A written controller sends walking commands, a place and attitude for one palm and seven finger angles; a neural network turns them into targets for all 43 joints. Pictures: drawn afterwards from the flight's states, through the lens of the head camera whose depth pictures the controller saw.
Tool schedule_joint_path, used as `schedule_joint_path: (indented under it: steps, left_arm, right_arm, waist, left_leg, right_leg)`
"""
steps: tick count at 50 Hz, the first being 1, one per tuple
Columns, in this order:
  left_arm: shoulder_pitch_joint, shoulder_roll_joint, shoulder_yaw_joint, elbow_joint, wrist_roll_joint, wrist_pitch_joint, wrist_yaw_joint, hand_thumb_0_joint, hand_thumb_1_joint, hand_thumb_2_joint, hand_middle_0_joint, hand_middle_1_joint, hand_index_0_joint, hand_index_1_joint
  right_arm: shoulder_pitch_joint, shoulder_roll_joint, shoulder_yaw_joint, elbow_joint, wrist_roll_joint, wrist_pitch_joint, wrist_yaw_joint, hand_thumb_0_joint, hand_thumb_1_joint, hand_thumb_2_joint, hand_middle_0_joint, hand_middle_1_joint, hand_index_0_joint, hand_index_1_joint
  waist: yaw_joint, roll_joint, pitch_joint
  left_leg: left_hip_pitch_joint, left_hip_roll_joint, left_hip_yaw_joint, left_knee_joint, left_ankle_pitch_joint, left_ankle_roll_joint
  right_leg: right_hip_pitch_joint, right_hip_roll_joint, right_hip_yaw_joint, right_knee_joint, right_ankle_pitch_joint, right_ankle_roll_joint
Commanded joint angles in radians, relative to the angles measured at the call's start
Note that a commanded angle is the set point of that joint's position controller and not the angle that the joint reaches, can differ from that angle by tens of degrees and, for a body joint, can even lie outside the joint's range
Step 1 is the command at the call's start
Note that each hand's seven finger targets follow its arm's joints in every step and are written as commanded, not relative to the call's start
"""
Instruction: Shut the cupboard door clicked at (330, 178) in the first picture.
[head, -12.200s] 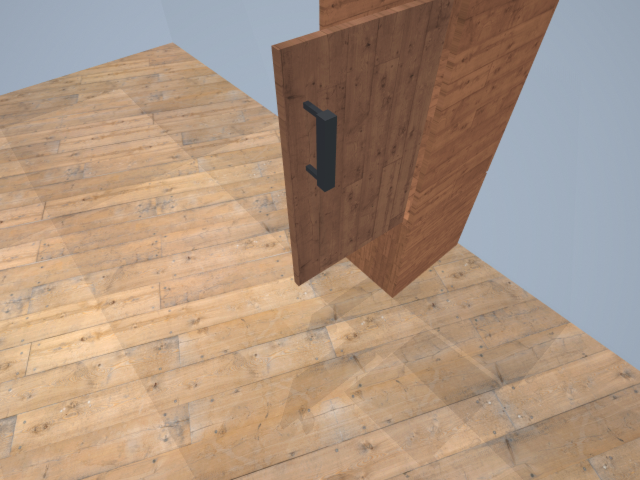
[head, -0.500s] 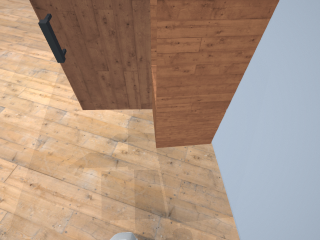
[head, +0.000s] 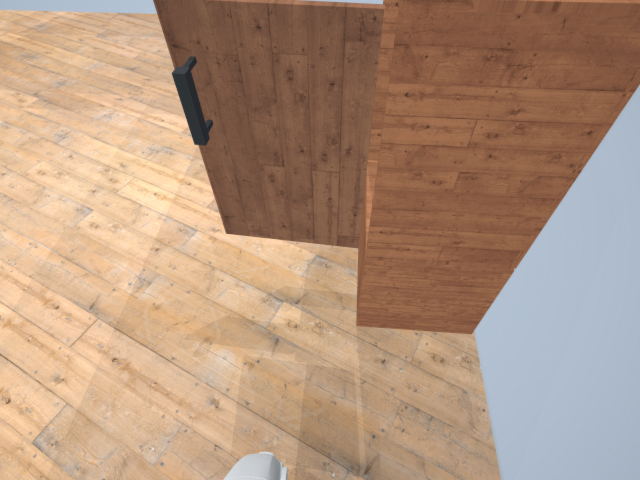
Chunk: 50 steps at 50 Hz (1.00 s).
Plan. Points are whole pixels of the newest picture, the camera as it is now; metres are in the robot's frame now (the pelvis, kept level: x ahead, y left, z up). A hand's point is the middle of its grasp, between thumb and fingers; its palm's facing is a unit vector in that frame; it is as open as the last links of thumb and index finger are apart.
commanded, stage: take the last steps up to it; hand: left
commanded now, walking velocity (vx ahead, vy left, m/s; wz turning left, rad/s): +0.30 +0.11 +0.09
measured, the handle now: (196, 102) +0.71 +0.30 +0.07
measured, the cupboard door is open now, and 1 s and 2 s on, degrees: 86 86 86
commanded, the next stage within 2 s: come to a stop and stand still in 0.46 s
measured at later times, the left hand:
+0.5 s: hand (191, 402) +0.25 +0.24 -0.17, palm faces +0.02 -0.98 -0.22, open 7.3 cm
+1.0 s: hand (177, 378) +0.29 +0.28 -0.19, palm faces +0.04 -0.97 -0.22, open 7.3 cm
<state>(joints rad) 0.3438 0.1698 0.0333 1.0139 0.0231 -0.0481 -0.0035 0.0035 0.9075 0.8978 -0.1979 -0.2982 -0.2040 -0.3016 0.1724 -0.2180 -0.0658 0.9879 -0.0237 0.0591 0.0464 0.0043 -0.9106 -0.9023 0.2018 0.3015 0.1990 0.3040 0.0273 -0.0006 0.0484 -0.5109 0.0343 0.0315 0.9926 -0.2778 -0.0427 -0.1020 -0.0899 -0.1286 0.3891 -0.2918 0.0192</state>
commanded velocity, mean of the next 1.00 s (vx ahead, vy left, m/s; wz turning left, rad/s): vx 0.01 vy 0.00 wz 0.00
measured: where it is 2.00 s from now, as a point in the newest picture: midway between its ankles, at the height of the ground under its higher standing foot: outside the picture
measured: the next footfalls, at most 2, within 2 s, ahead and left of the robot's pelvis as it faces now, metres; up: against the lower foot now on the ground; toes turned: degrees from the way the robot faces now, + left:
left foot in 0.18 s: +0.15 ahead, +0.17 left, +0.00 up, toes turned +8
right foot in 0.48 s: +0.25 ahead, -0.04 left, +0.00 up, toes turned -8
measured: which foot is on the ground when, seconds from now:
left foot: up 0.00-0.16, down 0.18-0.48, up 0.50-0.78, down 0.80-1.00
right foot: down 0.00-0.16, up 0.18-0.46, down 0.48-0.82, up 0.84-1.00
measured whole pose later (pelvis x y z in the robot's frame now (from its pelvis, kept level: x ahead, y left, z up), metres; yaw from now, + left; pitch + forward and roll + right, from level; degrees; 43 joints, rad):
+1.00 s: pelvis +0.23 +0.08 -0.01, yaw -1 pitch +0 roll -1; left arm 0.18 0.21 0.06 1.01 0.00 0.05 0.03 0.00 0.91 0.90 -0.20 -0.30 -0.20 -0.30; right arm 0.13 -0.16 -0.04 1.00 -0.03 0.03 -0.04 0.00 -0.91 -0.90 0.20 0.30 0.20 0.30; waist 0.01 -0.02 0.10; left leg -0.33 0.05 0.08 0.53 -0.21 0.02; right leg -0.37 0.01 -0.01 0.97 -0.56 0.02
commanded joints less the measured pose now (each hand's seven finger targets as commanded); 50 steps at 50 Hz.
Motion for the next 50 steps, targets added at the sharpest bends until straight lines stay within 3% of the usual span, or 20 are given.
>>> schedule_joint_path:
  steps: [1,4,6,7,8,9,10,12,16,22,23,24,25,26,31,35,38,40,42,50]
  left_arm:
    - [0.086,0.200,0.051,0.008,0.005,-0.028,0.014,0.000,0.900,0.900,-0.200,-0.300,-0.200,-0.300]
    - [0.080,0.207,0.055,0.032,0.010,-0.021,0.012,0.000,0.900,0.900,-0.200,-0.300,-0.200,-0.300]
    - [0.045,0.202,0.058,0.039,0.003,-0.015,0.010,0.000,0.900,0.900,-0.200,-0.300,-0.200,-0.300]
    - [0.042,0.170,0.049,0.028,-0.001,-0.012,0.005,0.000,0.900,0.900,-0.200,-0.300,-0.200,-0.300]
    - [0.060,0.094,0.036,-0.001,-0.011,-0.007,-0.002,0.000,0.900,0.900,-0.200,-0.300,-0.200,-0.300]
    - [-0.026,0.072,0.023,-0.050,-0.008,-0.007,0.000,0.000,0.900,0.900,-0.200,-0.300,-0.200,-0.300]
    - [-0.097,0.073,0.021,-0.070,-0.006,-0.006,0.005,0.000,0.900,0.900,-0.200,-0.300,-0.200,-0.300]
    - [-0.108,0.068,0.027,-0.045,-0.002,0.005,0.000,0.000,0.900,0.900,-0.200,-0.300,-0.200,-0.300]
    - [-0.060,0.026,0.017,-0.016,-0.002,0.023,-0.010,0.000,0.900,0.900,-0.200,-0.300,-0.200,-0.300]
    - [0.000,0.059,0.030,-0.008,0.005,0.023,-0.009,0.000,0.900,0.900,-0.200,-0.300,-0.200,-0.300]
    - [0.054,0.098,0.039,0.008,0.007,0.016,-0.004,0.000,0.900,0.900,-0.200,-0.300,-0.200,-0.300]
    - [0.114,0.176,0.053,0.018,0.011,0.004,0.003,0.000,0.900,0.900,-0.200,-0.300,-0.200,-0.300]
    - [0.152,0.241,0.065,0.015,0.002,0.007,0.012,0.000,0.900,0.900,-0.200,-0.300,-0.200,-0.300]
    - [0.110,0.221,0.061,0.005,-0.003,-0.004,0.019,0.000,0.900,0.900,-0.200,-0.300,-0.200,-0.300]
    - [-0.091,0.103,0.025,-0.036,-0.005,-0.018,0.029,0.000,0.900,0.900,-0.200,-0.300,-0.200,-0.300]
    - [-0.080,0.143,0.029,-0.003,-0.007,0.001,0.039,0.000,0.900,0.900,-0.200,-0.300,-0.200,-0.300]
    - [-0.071,0.155,0.036,0.000,-0.015,0.028,0.044,0.000,0.900,0.900,-0.200,-0.300,-0.200,-0.300]
    - [-0.032,0.097,0.025,-0.021,-0.014,0.050,0.051,0.000,0.900,0.900,-0.200,-0.300,-0.200,-0.300]
    - [-0.060,0.096,0.023,-0.040,-0.020,0.073,0.048,0.000,0.900,0.900,-0.200,-0.300,-0.200,-0.300]
    - [-0.084,0.084,0.037,-0.065,-0.013,0.097,0.031,0.000,0.900,0.900,-0.200,-0.300,-0.200,-0.300]
  right_arm:
    - [-0.137,-0.025,0.003,-0.107,0.007,-0.055,0.011,0.000,-0.900,-0.900,0.200,0.300,0.200,0.300]
    - [-0.117,-0.019,0.011,-0.103,0.007,-0.073,0.011,0.000,-0.900,-0.900,0.200,0.300,0.200,0.300]
    - [0.021,-0.040,0.009,-0.055,0.000,-0.089,-0.002,0.000,-0.900,-0.900,0.200,0.300,0.200,0.300]
    - [0.163,-0.107,-0.005,-0.013,-0.003,-0.098,-0.016,0.000,-0.900,-0.900,0.200,0.300,0.200,0.300]
    - [0.310,-0.225,-0.037,0.021,-0.015,-0.105,-0.037,0.000,-0.900,-0.900,0.200,0.300,0.200,0.300]
    - [0.389,-0.256,-0.040,0.041,-0.007,-0.095,-0.057,0.000,-0.900,-0.900,0.200,0.300,0.200,0.300]
    - [0.347,-0.234,-0.033,0.038,-0.009,-0.095,-0.060,0.000,-0.900,-0.900,0.200,0.300,0.200,0.300]
    - [0.195,-0.130,-0.008,0.008,-0.003,-0.106,-0.068,0.000,-0.900,-0.900,0.200,0.300,0.200,0.300]
    - [0.143,-0.087,0.008,0.017,-0.006,-0.124,-0.070,0.000,-0.900,-0.900,0.200,0.300,0.200,0.300]
    - [0.105,-0.087,0.005,0.040,-0.001,-0.101,-0.059,0.000,-0.900,-0.900,0.200,0.300,0.200,0.300]
    - [0.097,-0.068,0.010,0.039,0.004,-0.099,-0.056,0.000,-0.900,-0.900,0.200,0.300,0.200,0.300]
    - [0.108,-0.024,0.018,0.023,0.012,-0.098,-0.048,0.000,-0.900,-0.900,0.200,0.300,0.200,0.300]
    - [0.106,-0.023,0.016,-0.009,0.007,-0.090,-0.042,0.000,-0.900,-0.900,0.200,0.300,0.200,0.300]
    - [0.080,-0.057,0.006,0.006,0.004,-0.086,-0.045,0.000,-0.900,-0.900,0.200,0.300,0.200,0.300]
    - [0.147,0.034,0.026,0.064,0.012,-0.067,-0.049,0.000,-0.900,-0.900,0.200,0.300,0.200,0.300]
    - [0.135,0.048,0.032,0.066,0.020,-0.054,-0.058,0.000,-0.900,-0.900,0.200,0.300,0.200,0.300]
    - [0.141,-0.027,0.013,0.063,0.014,-0.051,-0.064,0.000,-0.900,-0.900,0.200,0.300,0.200,0.300]
    - [0.151,-0.121,-0.006,0.040,0.008,-0.049,-0.072,0.000,-0.900,-0.900,0.200,0.300,0.200,0.300]
    - [0.143,-0.147,-0.008,0.031,0.003,-0.048,-0.091,0.000,-0.900,-0.900,0.200,0.300,0.200,0.300]
    - [0.036,-0.148,-0.021,-0.025,-0.007,-0.040,-0.103,0.000,-0.900,-0.900,0.200,0.300,0.200,0.300]
  waist:
    - [0.041,-0.146,0.014]
    - [0.036,-0.196,0.005]
    - [-0.036,-0.148,-0.028]
    - [-0.094,-0.022,-0.102]
    - [-0.140,0.260,-0.203]
    - [-0.165,0.258,-0.192]
    - [-0.147,0.131,-0.128]
    - [-0.081,0.213,-0.020]
    - [-0.018,0.114,-0.016]
    - [0.041,0.051,0.016]
    - [0.071,-0.023,0.022]
    - [0.091,-0.220,0.014]
    - [0.097,-0.290,0.000]
    - [0.077,-0.262,0.025]
    - [-0.039,-0.092,-0.042]
    - [-0.020,-0.125,-0.118]
    - [-0.028,-0.109,-0.106]
    - [-0.027,0.115,-0.104]
    - [-0.047,0.248,-0.078]
    - [-0.041,0.136,-0.113]
  left_leg:
    - [-0.071,0.017,0.042,-0.214,0.007,0.005]
    - [0.046,-0.008,0.079,-0.376,-0.023,0.025]
    - [0.306,-0.058,0.139,-0.531,0.048,0.043]
    - [0.533,-0.006,0.073,-0.560,0.039,0.071]
    - [0.722,0.259,-0.297,-0.607,0.033,0.173]
    - [0.719,0.365,-0.422,-0.709,0.083,0.253]
    - [0.583,0.382,-0.434,-0.721,0.007,0.279]
    - [0.403,0.311,-0.287,-0.769,-0.017,0.242]
    - [0.288,0.240,-0.080,-0.778,0.170,0.213]
    - [0.141,0.168,-0.016,-0.665,-0.071,0.162]
    - [0.075,0.096,0.028,-0.541,-0.137,0.118]
    - [-0.061,-0.022,0.115,-0.311,-0.237,0.060]
    - [-0.104,-0.039,0.093,-0.082,-0.374,0.044]
    - [-0.113,0.006,0.001,0.047,-0.305,0.043]
    - [0.089,0.046,-0.001,-0.130,-0.089,-0.006]
    - [0.179,-0.015,0.053,-0.374,-0.012,-0.020]
    - [0.313,0.028,0.030,-0.548,0.305,0.003]
    - [0.381,0.251,-0.162,-0.548,0.769,0.129]
    - [0.364,0.336,-0.245,-0.609,0.993,0.241]
    - [0.335,0.295,-0.164,-0.599,0.601,0.235]
  right_leg:
    - [0.098,-0.254,0.124,-0.187,0.197,-0.127]
    - [0.083,-0.255,0.097,-0.128,0.232,-0.114]
    - [-0.037,-0.199,0.028,0.012,0.275,-0.079]
    - [-0.155,-0.152,-0.017,0.227,0.265,-0.051]
    - [-0.395,-0.013,-0.085,0.518,-0.111,0.001]
    - [-0.524,0.030,0.005,0.729,-0.316,-0.016]
    - [-0.555,-0.003,0.060,0.859,-0.294,-0.040]
    - [-0.559,-0.063,0.113,0.861,-0.142,-0.033]
    - [-0.357,-0.052,0.069,0.548,-0.079,-0.025]
    - [-0.021,0.027,0.010,0.199,0.049,-0.023]
    - [0.075,-0.005,0.077,0.103,0.011,-0.037]
    - [0.156,-0.198,0.364,-0.061,-0.093,-0.113]
    - [0.138,-0.374,0.587,-0.224,-0.162,-0.217]
    - [0.056,-0.368,0.623,-0.248,-0.171,-0.242]
    - [-0.074,-0.207,0.145,-0.122,0.579,-0.182]
    - [0.033,-0.152,0.099,0.016,0.833,-0.162]
    - [-0.043,-0.125,0.096,0.116,0.628,-0.093]
    - [-0.171,-0.006,0.029,0.217,0.112,-0.014]
    - [-0.247,0.069,0.071,0.492,-0.330,0.003]
    - [-0.257,0.074,0.128,0.529,-0.252,-0.005]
